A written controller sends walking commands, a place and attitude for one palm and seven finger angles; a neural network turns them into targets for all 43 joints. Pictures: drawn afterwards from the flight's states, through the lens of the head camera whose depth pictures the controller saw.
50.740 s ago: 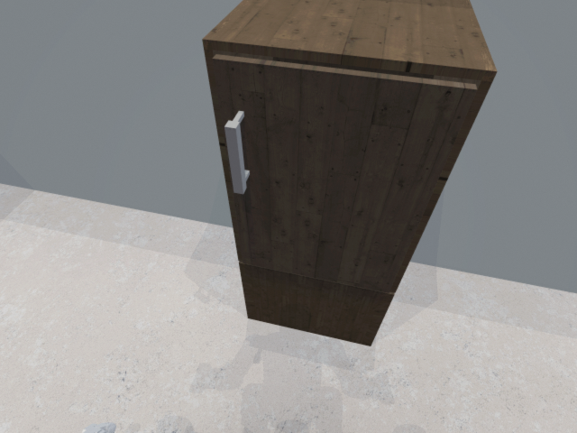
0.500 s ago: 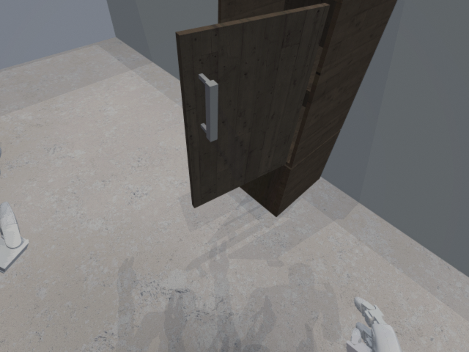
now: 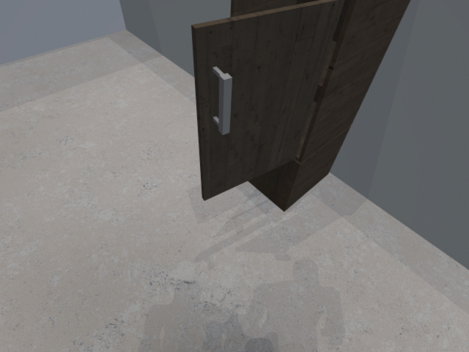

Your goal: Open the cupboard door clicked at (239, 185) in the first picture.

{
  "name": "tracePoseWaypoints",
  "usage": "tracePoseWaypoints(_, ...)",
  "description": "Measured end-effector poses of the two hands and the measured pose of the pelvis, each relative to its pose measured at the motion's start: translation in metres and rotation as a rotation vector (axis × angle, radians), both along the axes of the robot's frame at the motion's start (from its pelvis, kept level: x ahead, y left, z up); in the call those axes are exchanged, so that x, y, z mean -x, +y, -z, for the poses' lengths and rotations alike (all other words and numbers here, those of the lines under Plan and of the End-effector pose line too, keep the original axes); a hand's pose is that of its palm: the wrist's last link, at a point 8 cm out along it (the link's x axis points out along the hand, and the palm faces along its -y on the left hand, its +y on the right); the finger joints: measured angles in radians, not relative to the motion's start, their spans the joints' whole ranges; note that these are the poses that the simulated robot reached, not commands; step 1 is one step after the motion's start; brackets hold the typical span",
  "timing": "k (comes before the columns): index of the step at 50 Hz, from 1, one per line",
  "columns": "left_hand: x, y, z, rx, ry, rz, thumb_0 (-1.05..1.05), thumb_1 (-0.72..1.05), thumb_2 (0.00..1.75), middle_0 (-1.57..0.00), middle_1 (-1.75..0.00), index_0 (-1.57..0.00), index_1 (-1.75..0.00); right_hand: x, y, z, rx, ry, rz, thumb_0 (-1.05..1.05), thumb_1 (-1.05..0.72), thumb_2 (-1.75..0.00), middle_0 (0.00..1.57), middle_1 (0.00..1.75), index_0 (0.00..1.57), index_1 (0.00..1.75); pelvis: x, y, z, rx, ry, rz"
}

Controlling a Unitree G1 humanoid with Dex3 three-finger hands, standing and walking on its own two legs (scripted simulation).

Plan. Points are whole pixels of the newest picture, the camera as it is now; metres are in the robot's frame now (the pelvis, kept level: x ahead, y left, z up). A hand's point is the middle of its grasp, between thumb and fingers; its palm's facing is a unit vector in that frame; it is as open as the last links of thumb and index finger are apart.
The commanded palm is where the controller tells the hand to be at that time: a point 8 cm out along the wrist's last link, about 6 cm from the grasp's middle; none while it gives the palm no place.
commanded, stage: let the arm hang, fingers relaxed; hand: left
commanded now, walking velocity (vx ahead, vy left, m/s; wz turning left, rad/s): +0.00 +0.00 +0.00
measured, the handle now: (220, 101) +0.65 +0.06 +0.06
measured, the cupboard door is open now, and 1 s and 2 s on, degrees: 79 79 79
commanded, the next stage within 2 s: look to check the result in 0.80 s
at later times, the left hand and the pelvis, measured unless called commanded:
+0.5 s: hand out of the picture -0.06 +0.17 -0.16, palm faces +0.03 -0.98 -0.22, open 7.4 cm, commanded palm none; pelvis -0.01 +0.00 +0.01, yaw +0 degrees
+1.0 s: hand out of the picture -0.02 +0.15 -0.17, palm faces +0.02 -0.98 -0.19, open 7.4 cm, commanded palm none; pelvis -0.01 -0.02 +0.01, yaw +0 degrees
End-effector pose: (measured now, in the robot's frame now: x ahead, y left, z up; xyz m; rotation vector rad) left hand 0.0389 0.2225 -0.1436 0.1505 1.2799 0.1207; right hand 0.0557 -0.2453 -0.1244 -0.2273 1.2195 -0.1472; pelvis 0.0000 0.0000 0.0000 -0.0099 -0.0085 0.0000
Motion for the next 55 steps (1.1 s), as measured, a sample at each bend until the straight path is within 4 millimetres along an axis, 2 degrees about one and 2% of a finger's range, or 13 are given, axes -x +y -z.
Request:
tracePoseWaypoints(4,0.062,0.006,0.003,0.007,0.172,-0.043,0.00,1.00,0.90,-0.20,-0.30,-0.20,-0.30,0.046,0.006,0.003,0.000,0.164,0.027,0.01,-0.91,-0.90,0.20,0.30,0.20,0.30,0.002,0.001,-0.004,0.005,0.000,-0.009)
tracePoseWaypoints(7,0.098,0.011,-0.004,-0.007,0.272,-0.068,0.00,0.98,0.90,-0.20,-0.30,-0.20,-0.30,0.070,0.013,0.006,-0.016,0.238,0.050,0.01,-0.91,-0.90,0.20,0.30,0.20,0.30,0.004,0.003,-0.006,0.004,-0.002,-0.011)
tracePoseWaypoints(10,0.124,0.014,-0.012,-0.025,0.338,-0.083,0.00,0.96,0.90,-0.20,-0.30,-0.20,-0.30,0.085,0.020,0.010,-0.037,0.275,0.069,0.01,-0.91,-0.90,0.20,0.30,0.20,0.30,0.005,0.005,-0.007,0.002,-0.005,-0.009)
tracePoseWaypoints(14,0.138,0.015,-0.018,-0.045,0.368,-0.091,0.01,0.93,0.90,-0.20,-0.30,-0.20,-0.29,0.093,0.030,0.016,-0.069,0.279,0.083,0.01,-0.91,-0.90,0.20,0.30,0.20,0.30,0.008,0.006,-0.007,-0.002,-0.010,-0.005)
tracePoseWaypoints(18,0.133,0.012,-0.018,-0.053,0.339,-0.090,0.01,0.92,0.90,-0.20,-0.30,-0.19,-0.29,0.090,0.036,0.021,-0.099,0.253,0.087,0.01,-0.91,-0.90,0.20,0.30,0.20,0.30,0.010,0.005,-0.007,-0.006,-0.015,-0.002)
tracePoseWaypoints(22,0.116,0.004,-0.015,-0.046,0.275,-0.079,0.01,0.92,0.90,-0.20,-0.30,-0.19,-0.29,0.083,0.039,0.025,-0.118,0.217,0.087,0.00,-0.91,-0.90,0.20,0.30,0.20,0.30,0.012,0.002,-0.007,-0.009,-0.019,0.001)
tracePoseWaypoints(29,0.079,-0.016,-0.008,-0.014,0.160,-0.051,0.00,0.91,0.90,-0.20,-0.30,-0.19,-0.29,0.081,0.028,0.024,-0.110,0.184,0.101,0.01,-0.92,-0.90,0.20,0.30,0.20,0.30,0.014,-0.005,-0.006,-0.010,-0.027,0.006)
tracePoseWaypoints(34,0.061,-0.027,-0.005,0.007,0.116,-0.031,0.00,0.91,0.90,-0.20,-0.30,-0.20,-0.29,0.086,0.022,0.022,-0.103,0.182,0.115,0.01,-0.92,-0.90,0.20,0.30,0.20,0.30,0.014,-0.010,-0.006,-0.009,-0.031,0.007)
tracePoseWaypoints(46,0.060,-0.027,-0.005,-0.009,0.148,-0.037,0.01,0.92,0.90,-0.20,-0.30,-0.20,-0.29,0.099,0.020,0.021,-0.106,0.244,0.130,0.00,-0.91,-0.90,0.20,0.30,0.20,0.30,0.008,-0.018,-0.006,-0.008,-0.030,0.007)
tracePoseWaypoints(55,0.064,-0.026,-0.007,-0.016,0.180,-0.045,0.01,0.91,0.90,-0.20,-0.30,-0.20,-0.29,0.085,0.016,0.020,-0.100,0.238,0.119,0.00,-0.91,-0.90,0.20,0.30,0.20,0.30,0.003,-0.020,-0.007,-0.007,-0.029,0.008)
